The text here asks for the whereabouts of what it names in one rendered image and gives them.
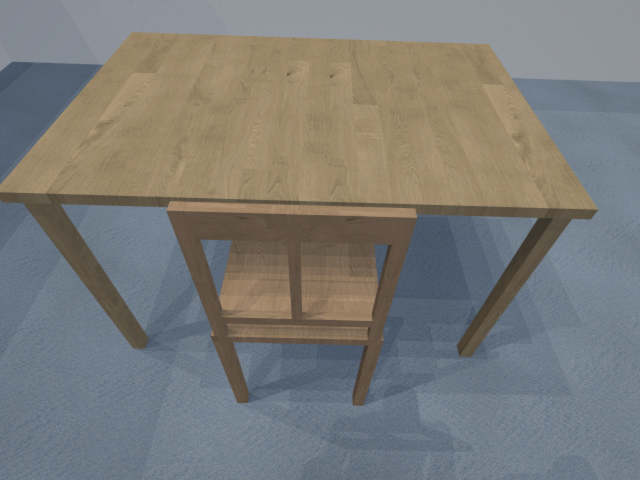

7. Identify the chair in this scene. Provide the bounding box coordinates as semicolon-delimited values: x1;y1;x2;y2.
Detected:
166;201;417;406

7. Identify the table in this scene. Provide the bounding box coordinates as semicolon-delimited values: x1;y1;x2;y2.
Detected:
0;32;598;357

